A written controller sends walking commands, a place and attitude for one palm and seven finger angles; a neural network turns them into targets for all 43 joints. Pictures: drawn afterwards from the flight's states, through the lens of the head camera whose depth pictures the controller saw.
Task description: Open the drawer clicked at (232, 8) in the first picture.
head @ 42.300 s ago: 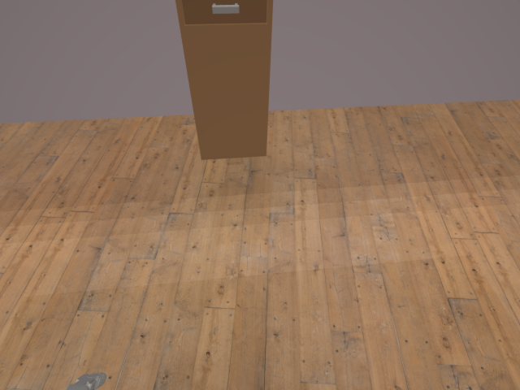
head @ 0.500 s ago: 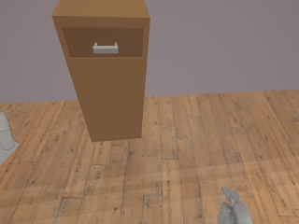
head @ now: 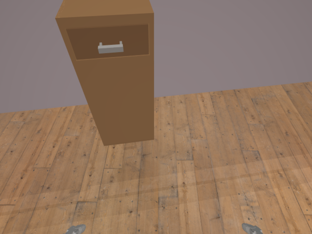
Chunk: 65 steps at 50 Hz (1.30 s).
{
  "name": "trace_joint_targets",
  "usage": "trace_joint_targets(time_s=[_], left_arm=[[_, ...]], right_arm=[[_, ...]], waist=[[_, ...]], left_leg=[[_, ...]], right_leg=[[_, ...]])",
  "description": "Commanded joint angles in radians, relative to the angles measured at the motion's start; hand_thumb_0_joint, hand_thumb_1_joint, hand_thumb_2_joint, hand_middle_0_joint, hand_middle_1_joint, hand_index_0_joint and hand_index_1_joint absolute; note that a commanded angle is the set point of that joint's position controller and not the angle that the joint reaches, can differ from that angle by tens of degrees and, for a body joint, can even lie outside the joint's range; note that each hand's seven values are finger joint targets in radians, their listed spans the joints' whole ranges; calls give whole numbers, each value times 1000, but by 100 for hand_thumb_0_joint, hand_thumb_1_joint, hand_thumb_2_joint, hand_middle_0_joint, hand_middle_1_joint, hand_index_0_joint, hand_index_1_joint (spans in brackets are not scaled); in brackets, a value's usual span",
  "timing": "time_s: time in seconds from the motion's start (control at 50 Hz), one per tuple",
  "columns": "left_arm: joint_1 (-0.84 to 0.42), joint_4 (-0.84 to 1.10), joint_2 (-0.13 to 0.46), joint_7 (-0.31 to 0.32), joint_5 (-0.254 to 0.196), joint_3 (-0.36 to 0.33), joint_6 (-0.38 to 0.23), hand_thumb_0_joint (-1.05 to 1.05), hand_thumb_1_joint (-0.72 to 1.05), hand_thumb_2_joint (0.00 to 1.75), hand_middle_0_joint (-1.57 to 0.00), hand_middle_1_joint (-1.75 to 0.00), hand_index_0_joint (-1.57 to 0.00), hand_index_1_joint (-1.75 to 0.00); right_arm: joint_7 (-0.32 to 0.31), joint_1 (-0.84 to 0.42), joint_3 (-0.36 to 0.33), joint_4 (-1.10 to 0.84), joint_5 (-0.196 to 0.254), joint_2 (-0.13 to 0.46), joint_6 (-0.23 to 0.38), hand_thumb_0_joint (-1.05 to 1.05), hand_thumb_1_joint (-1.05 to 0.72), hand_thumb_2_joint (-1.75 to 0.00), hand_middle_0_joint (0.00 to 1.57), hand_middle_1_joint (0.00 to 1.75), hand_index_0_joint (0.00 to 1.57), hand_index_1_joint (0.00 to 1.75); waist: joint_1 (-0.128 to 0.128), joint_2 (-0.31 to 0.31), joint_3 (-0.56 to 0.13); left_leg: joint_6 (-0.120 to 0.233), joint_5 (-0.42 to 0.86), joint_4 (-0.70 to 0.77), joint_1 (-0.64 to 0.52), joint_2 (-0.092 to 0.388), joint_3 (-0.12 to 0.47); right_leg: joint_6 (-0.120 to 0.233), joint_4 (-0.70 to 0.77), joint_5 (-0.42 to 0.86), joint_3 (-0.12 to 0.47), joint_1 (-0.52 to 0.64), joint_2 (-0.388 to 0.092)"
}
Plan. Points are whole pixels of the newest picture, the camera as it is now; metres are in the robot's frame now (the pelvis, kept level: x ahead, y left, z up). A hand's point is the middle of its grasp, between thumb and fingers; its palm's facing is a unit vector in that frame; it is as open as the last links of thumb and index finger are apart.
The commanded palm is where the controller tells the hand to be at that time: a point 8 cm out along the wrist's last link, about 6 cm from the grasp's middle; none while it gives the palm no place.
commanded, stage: let the arm hang, fingers relaxed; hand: left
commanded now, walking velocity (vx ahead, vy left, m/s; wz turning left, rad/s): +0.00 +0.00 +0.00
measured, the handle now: (110, 46) +0.82 +0.22 +0.05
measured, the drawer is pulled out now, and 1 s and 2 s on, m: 0.00 0.00 0.00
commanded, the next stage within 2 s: look to check the result in 0.84 s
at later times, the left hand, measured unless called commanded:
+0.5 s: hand out of the picture +0.00 +0.25 -0.13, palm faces +0.00 -0.92 -0.38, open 7.3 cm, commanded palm none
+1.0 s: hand out of the picture +0.11 +0.21 -0.14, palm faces -0.04 -0.95 -0.31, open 7.3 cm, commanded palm none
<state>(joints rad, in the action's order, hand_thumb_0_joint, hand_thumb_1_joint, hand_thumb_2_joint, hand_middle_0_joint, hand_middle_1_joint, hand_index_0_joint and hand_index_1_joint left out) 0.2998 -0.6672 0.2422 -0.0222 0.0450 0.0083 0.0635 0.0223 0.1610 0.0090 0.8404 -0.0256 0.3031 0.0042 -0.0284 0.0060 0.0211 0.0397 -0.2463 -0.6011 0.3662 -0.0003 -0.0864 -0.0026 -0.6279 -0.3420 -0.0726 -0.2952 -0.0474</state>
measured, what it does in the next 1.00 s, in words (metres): stands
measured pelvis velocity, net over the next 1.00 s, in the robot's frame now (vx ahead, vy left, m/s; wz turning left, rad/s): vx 0.03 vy -0.02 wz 0.00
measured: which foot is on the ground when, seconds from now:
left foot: down 0.00-1.00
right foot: down 0.00-1.00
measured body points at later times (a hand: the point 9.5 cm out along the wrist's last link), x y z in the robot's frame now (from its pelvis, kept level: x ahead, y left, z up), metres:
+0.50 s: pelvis +0.00 -0.01 +0.02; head +0.00 -0.03 +0.47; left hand +0.00 +0.30 -0.11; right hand +0.05 -0.27 -0.14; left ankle +0.04 +0.09 -0.73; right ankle -0.01 -0.12 -0.73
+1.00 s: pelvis +0.03 -0.02 +0.02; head +0.05 -0.02 +0.47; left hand +0.11 +0.26 -0.12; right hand +0.09 -0.32 -0.11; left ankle +0.05 +0.09 -0.73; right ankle -0.01 -0.12 -0.73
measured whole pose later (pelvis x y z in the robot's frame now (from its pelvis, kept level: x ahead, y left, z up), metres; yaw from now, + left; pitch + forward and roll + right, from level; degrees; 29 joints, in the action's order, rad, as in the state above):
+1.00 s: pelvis +0.03 -0.02 +0.02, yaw +0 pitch -1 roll +0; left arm 0.11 -1.10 0.31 0.00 0.02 0.00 -0.02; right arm 0.01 0.13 0.00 1.11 -0.02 0.33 0.00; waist -0.02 -0.01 0.05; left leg 0.01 -0.14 -0.31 0.15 0.02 -0.07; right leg 0.02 -0.30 -0.22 -0.09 -0.07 -0.01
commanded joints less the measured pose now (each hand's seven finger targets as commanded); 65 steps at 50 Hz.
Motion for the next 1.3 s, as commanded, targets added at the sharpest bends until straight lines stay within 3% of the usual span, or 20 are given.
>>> trace_joint_targets(time_s=[0.0,0.06,0.16,0.2,0.36,0.56,0.74,0.92,1.12,1.18,1.28], left_arm=[[-55,-19,229,27,-20,-61,-67,0,90,90,-20,-30,-20,-30],[4,-150,215,27,-28,-56,-65,0,90,90,-20,-30,-20,-30],[41,-292,193,26,-29,-54,-67,0,90,90,-20,-30,-20,-30],[30,-326,190,28,-28,-52,-71,0,90,90,-20,-30,-20,-30],[-28,-393,223,35,-31,-47,-81,0,90,90,-20,-30,-20,-30],[-105,-386,262,39,-31,-53,-94,0,90,90,-20,-30,-20,-30],[-160,-375,273,39,-32,-54,-102,0,90,90,-20,-30,-20,-30],[-182,-378,276,41,-34,-55,-104,0,90,90,-20,-30,-20,-30],[-176,-390,278,44,-35,-53,-104,0,90,90,-20,-30,-20,-30],[-169,-389,282,46,-34,-54,-104,0,90,90,-20,-30,-20,-30],[-166,-391,282,46,-34,-53,-103,0,90,90,-20,-30,-20,-30]], right_arm=[[-13,-24,-39,-30,1,148,13,0,-90,-90,20,30,20,30],[-21,-10,-40,20,5,156,8,0,-90,-90,20,30,20,30],[-33,43,-51,93,9,156,-2,0,-90,-90,20,30,20,30],[-36,65,-56,113,11,159,-2,0,-90,-90,20,30,20,30],[-34,74,-60,181,12,166,-4,0,-90,-90,20,30,20,30],[-26,3,-55,208,10,178,11,0,-90,-90,20,30,20,30],[-26,-49,-50,212,11,190,21,0,-90,-90,20,30,20,30],[-31,-58,-46,213,12,206,20,0,-90,-90,20,30,20,30],[-34,-59,-46,213,14,212,13,0,-90,-90,20,30,20,30],[-35,-60,-48,208,16,214,11,0,-90,-90,20,30,20,30],[-34,-64,-49,208,16,214,9,0,-90,-90,20,30,20,30]], waist=[[15,98,-55],[35,234,-54],[37,207,-37],[31,106,-17],[16,-49,51],[24,-58,18],[28,19,-34],[23,16,-77],[19,9,-67],[20,-19,-67],[20,-22,-50]], left_leg=[[3,75,174,-105,105,180],[2,-118,281,-47,123,219],[0,-232,341,-66,130,233],[2,-187,330,-88,133,230],[0,-48,298,-175,122,181],[-3,89,312,-204,126,163],[-12,237,316,-240,132,155],[-18,311,311,-284,139,148],[-19,338,307,-312,143,137],[-17,345,302,-321,144,140],[-17,320,311,-322,145,137]], right_leg=[[42,209,-11,122,17,-78],[38,207,-2,91,111,-52],[48,253,-6,76,124,-50],[50,281,1,82,112,-59],[53,365,-53,108,27,-91],[42,365,71,117,90,-96],[37,358,253,110,181,-104],[36,366,344,101,230,-108],[34,379,392,96,234,-110],[33,380,405,96,231,-107],[31,389,372,93,220,-107]])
